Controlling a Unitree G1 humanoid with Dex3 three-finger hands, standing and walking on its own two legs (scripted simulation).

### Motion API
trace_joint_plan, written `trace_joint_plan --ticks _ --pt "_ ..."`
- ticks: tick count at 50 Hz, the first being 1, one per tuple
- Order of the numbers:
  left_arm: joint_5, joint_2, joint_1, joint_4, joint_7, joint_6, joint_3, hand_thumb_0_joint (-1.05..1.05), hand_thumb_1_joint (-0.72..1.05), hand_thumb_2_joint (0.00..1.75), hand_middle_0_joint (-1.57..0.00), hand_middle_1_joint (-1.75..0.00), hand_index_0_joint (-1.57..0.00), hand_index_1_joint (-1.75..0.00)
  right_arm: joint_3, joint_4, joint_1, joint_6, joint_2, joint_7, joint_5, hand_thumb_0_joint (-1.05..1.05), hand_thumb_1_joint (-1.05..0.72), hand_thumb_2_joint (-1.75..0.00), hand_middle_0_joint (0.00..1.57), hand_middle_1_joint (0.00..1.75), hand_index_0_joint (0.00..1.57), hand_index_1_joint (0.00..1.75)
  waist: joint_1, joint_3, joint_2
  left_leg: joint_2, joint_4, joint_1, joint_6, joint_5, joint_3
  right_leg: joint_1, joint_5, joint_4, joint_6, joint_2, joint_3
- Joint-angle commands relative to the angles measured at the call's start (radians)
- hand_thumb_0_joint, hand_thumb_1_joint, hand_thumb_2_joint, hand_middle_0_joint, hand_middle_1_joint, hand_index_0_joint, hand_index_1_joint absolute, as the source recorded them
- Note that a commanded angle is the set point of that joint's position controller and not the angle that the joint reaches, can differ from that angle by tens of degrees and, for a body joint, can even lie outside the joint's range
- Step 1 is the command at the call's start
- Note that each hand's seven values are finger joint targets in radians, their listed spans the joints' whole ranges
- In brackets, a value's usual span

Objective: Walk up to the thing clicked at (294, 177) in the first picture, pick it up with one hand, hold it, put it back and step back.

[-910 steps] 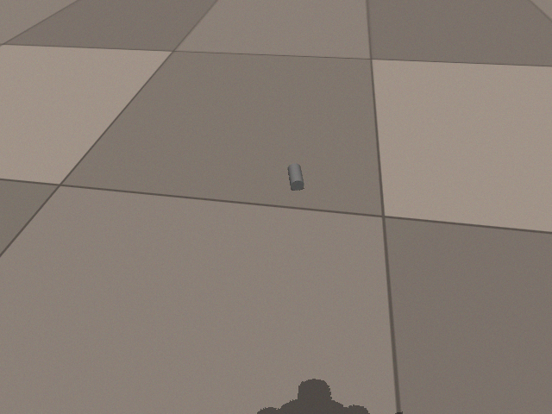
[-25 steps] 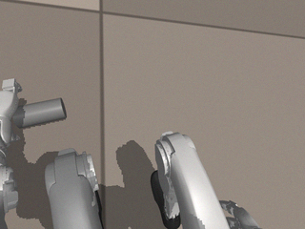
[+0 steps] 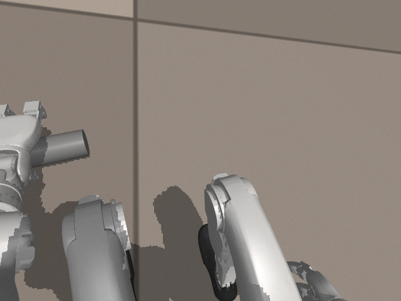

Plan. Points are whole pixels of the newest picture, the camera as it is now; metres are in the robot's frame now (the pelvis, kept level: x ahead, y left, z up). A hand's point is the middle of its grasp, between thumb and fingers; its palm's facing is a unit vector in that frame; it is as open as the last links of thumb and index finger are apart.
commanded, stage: approach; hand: left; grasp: from above
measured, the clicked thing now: (57, 148) +0.47 +0.29 -0.29
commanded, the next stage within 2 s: close in in 0.32 s
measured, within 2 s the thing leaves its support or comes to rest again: neither
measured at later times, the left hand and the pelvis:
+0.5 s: hand (34, 144) +0.45 +0.30 -0.19, palm faces -0.47 -0.09 -0.88, open 14.1 cm; pelvis +0.00 +0.00 -0.01, yaw -1 degrees
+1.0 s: hand (52, 150) +0.45 +0.28 -0.24, palm faces -0.45 -0.09 -0.89, open 13.9 cm; pelvis +0.00 +0.00 -0.02, yaw -3 degrees
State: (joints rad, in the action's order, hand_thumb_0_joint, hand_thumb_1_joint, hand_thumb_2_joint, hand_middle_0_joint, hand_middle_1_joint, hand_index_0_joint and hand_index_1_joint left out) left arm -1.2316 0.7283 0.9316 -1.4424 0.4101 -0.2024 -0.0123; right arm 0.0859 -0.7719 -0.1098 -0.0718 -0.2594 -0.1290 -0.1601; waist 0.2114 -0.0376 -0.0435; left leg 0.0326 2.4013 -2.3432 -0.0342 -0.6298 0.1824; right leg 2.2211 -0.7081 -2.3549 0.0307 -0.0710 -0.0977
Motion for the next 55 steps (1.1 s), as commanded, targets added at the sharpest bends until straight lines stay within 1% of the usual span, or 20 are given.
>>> trace_joint_plan --ticks 1,3,6,10,12,16,20,22,25,27,32,38,39,46,47,48,51,53,54,55 --pt "-0.006 0.15 0.428 0.103 0.077 0.006 0.003 0.0 -0.56 1.02 -0.07 -1.05 -0.07 -1.05 -0.058 0.004 -0.219 -0.009 -0.259 0.013 -0.003 0.0 -0.9 -0.9 0.2 0.3 0.2 0.3 0.073 -0.636 0.34 0.001 -0.212 0.557 0.046 0.095 -0.098 -0.23 0.224 0.263 -0.061 -0.022 -0.101" --pt "-0.015 0.186 0.415 0.063 0.102 0.031 -0.029 0.0 -0.55 1.02 -0.07 -1.06 -0.08 -1.05 -0.049 0.009 -0.217 -0.01 -0.262 0.014 -0.007 0.0 -0.9 -0.9 0.2 0.3 0.2 0.3 0.05 -0.654 0.35 0.0 -0.212 0.558 0.047 0.108 -0.108 -0.246 0.236 0.261 -0.06 -0.024 -0.096" --pt "-0.031 0.206 0.4 -0.042 0.125 0.073 -0.05 0.0 -0.55 1.04 -0.09 -1.06 -0.08 -1.06 -0.034 0.021 -0.212 -0.017 -0.261 0.006 -0.017 0.0 -0.91 -0.9 0.2 0.3 0.2 0.3 0.067 -0.591 0.322 0.0 -0.197 0.494 0.058 0.082 -0.118 -0.248 0.221 0.264 -0.058 -0.027 -0.087" --pt "-0.006 0.289 0.372 -0.011 0.134 0.113 -0.108 0.0 -0.54 1.03 -0.09 -1.06 -0.09 -1.06 -0.019 0.051 -0.191 -0.02 -0.259 -0.001 -0.013 0.0 -0.91 -0.9 0.2 0.3 0.2 0.3 0.024 -0.67 0.319 0.0 -0.184 0.462 0.069 0.098 -0.129 -0.329 0.22 0.268 -0.055 -0.032 -0.06" --pt "0.003 0.288 0.339 -0.024 0.122 0.13 -0.104 0.0 -0.54 1.01 -0.09 -1.04 -0.09 -1.04 -0.014 0.059 -0.187 -0.017 -0.253 -0.005 -0.011 0.0 -0.91 -0.9 0.2 0.3 0.2 0.3 0.034 -0.658 0.291 0.002 -0.171 0.421 0.074 0.106 -0.132 -0.379 0.229 0.269 -0.05 -0.039 -0.043" --pt "0.054 0.306 0.266 0.033 0.079 0.136 -0.126 0.0 -0.57 1.01 -0.07 -1.04 -0.07 -1.04 -0.021 0.064 -0.183 -0.01 -0.243 -0.01 0.005 0.0 -0.91 -0.9 0.2 0.3 0.2 0.3 0.001 -0.683 0.267 0.002 -0.175 0.408 0.076 0.109 -0.126 -0.413 0.222 0.268 -0.05 -0.042 -0.042" --pt "0.073 0.261 0.276 0.105 0.013 0.104 -0.083 0.0 -0.57 1.01 -0.07 -1.05 -0.07 -1.05 -0.04 0.052 -0.206 -0.009 -0.244 -0.014 0.009 0.0 -0.91 -0.9 0.2 0.3 0.2 0.3 0.032 -0.635 0.279 0.003 -0.179 0.423 0.072 0.081 -0.111 -0.352 0.205 0.264 -0.055 -0.038 -0.062" --pt "0.082 0.248 0.306 0.2 -0.008 0.071 -0.085 0.0 -0.58 1.0 -0.07 -1.03 -0.07 -1.03 -0.051 0.045 -0.232 -0.007 -0.248 -0.013 0.011 0.0 -0.91 -0.9 0.2 0.3 0.2 0.3 0.037 -0.689 0.3 0.001 -0.187 0.466 0.065 0.097 -0.107 -0.372 0.221 0.265 -0.054 -0.033 -0.074" --pt "0.073 0.166 0.297 0.186 -0.022 0.04 -0.022 0.0 -0.56 0.99 -0.07 -1.05 -0.08 -1.04 -0.061 0.027 -0.246 -0.008 -0.253 -0.011 0.016 0.0 -0.91 -0.9 0.2 0.3 0.2 0.3 0.062 -0.637 0.308 0.003 -0.188 0.51 0.056 0.098 -0.096 -0.308 0.23 0.26 -0.058 -0.032 -0.092" --pt "0.068 0.16 0.306 0.166 -0.01 0.015 -0.013 0.0 -0.55 1.06 -0.08 -1.07 -0.08 -1.07 -0.061 0.021 -0.253 -0.005 -0.259 -0.008 0.015 0.0 -0.9 -0.9 0.2 0.3 0.2 0.3 0.073 -0.615 0.275 0.002 -0.174 0.49 0.058 0.104 -0.094 -0.309 0.241 0.267 -0.053 -0.033 -0.093" --pt "0.019 0.197 0.333 0.126 0.063 -0.015 -0.047 0.0 -0.5 1.07 -0.09 -1.11 -0.1 -1.09 -0.046 0.017 -0.238 -0.011 -0.261 -0.007 -0.004 0.0 -0.9 -0.9 0.2 0.3 0.2 0.3 0.057 -0.642 0.324 0.004 -0.172 0.547 0.048 0.15 -0.091 -0.292 0.274 0.239 -0.055 -0.03 -0.109" --pt "-0.042 0.202 0.325 -0.08 0.148 0.002 -0.056 0.0 -0.55 1.04 -0.07 -1.02 -0.06 -1.03 -0.02 0.026 -0.201 -0.028 -0.27 -0.023 -0.035 0.0 -0.9 -0.9 0.2 0.3 0.2 0.3 0.097 -0.522 0.338 0.009 -0.176 0.519 0.045 0.103 -0.081 -0.223 0.236 0.209 -0.06 -0.037 -0.131" --pt "-0.045 0.224 0.342 -0.07 0.163 0.002 -0.074 0.0 -0.54 1.05 -0.08 -1.02 -0.06 -1.03 -0.018 0.027 -0.196 -0.034 -0.28 -0.025 -0.038 0.0 -0.9 -0.9 0.2 0.3 0.2 0.3 0.091 -0.521 0.334 0.009 -0.175 0.506 0.047 0.096 -0.082 -0.223 0.227 0.214 -0.058 -0.037 -0.132" --pt "-0.032 0.325 0.374 -0.066 0.214 0.021 -0.117 0.0 -0.52 1.02 -0.08 -1.02 -0.07 -1.02 0.008 0.045 -0.165 -0.082 -0.302 -0.041 -0.061 0.0 -0.9 -0.9 0.2 0.3 0.2 0.3 0.099 -0.579 0.361 0.018 -0.13 0.502 0.054 0.091 -0.086 -0.293 0.229 0.213 -0.051 -0.045 -0.111" --pt "-0.029 0.309 0.347 -0.101 0.217 0.03 -0.104 0.0 -0.53 1.02 -0.08 -1.03 -0.07 -1.03 0.016 0.043 -0.164 -0.084 -0.296 -0.045 -0.063 0.0 -0.9 -0.9 0.2 0.3 0.2 0.3 0.093 -0.586 0.379 0.017 -0.124 0.503 0.053 0.114 -0.089 -0.317 0.254 0.21 -0.05 -0.044 -0.104" --pt "-0.021 0.285 0.358 -0.134 0.218 0.035 -0.081 0.0 -0.52 0.98 -0.07 -1.02 -0.07 -1.01 0.023 0.037 -0.158 -0.093 -0.291 -0.05 -0.067 0.0 -0.9 -0.9 0.2 0.3 0.2 0.3 0.116 -0.552 0.345 0.019 -0.115 0.477 0.055 0.094 -0.084 -0.29 0.242 0.204 -0.048 -0.046 -0.115" --pt "-0.007 0.372 0.335 -0.098 0.221 0.03 -0.139 0.0 -0.54 1.0 -0.07 -1.0 -0.06 -1.0 0.026 0.043 -0.164 -0.11 -0.321 -0.058 -0.069 0.0 -0.9 -0.9 0.2 0.3 0.2 0.3 0.103 -0.566 0.366 0.021 -0.116 0.495 0.054 0.105 -0.075 -0.313 0.248 0.199 -0.049 -0.045 -0.128" --pt "-0.006 0.369 0.33 -0.11 0.218 0.028 -0.132 0.0 -0.54 0.99 -0.07 -0.99 -0.06 -1.0 0.034 0.046 -0.164 -0.117 -0.32 -0.066 -0.075 0.0 -0.9 -0.9 0.2 0.3 0.2 0.3 0.113 -0.541 0.357 0.024 -0.105 0.474 0.055 0.095 -0.072 -0.307 0.242 0.194 -0.048 -0.048 -0.132" --pt "-0.004 0.397 0.303 -0.102 0.222 0.027 -0.165 0.0 -0.53 0.99 -0.07 -1.0 -0.06 -1.0 0.031 0.038 -0.187 -0.115 -0.328 -0.068 -0.08 0.0 -0.89 -0.9 0.2 0.3 0.2 0.3 0.111 -0.549 0.362 0.024 -0.105 0.487 0.055 0.12 -0.069 -0.334 0.268 0.197 -0.045 -0.05 -0.136" --pt "0.009 0.346 0.32 -0.108 0.216 0.025 -0.126 0.0 -0.54 0.99 -0.07 -0.99 -0.06 -0.99 0.039 0.049 -0.166 -0.122 -0.31 -0.073 -0.078 0.0 -0.9 -0.9 0.2 0.3 0.2 0.3 0.115 -0.538 0.367 0.024 -0.105 0.473 0.053 0.097 -0.069 -0.318 0.246 0.189 -0.05 -0.051 -0.129"
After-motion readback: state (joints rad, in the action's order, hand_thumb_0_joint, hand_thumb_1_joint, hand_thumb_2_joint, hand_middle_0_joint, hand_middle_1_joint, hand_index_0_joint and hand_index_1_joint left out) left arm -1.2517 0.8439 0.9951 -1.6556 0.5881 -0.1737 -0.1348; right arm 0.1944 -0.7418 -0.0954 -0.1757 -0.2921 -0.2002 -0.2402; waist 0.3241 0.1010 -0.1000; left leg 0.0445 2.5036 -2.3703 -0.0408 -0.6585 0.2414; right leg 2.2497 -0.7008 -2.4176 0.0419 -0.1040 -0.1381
